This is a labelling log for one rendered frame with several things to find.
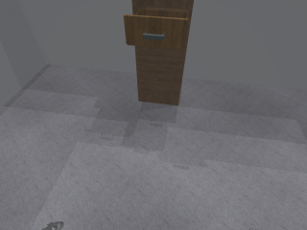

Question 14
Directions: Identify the cabinet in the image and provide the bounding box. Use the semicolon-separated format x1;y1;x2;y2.
131;0;194;105

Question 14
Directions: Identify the handle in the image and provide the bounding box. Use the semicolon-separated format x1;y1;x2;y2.
143;32;165;41

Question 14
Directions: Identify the drawer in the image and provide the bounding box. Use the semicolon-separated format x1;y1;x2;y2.
123;9;189;50

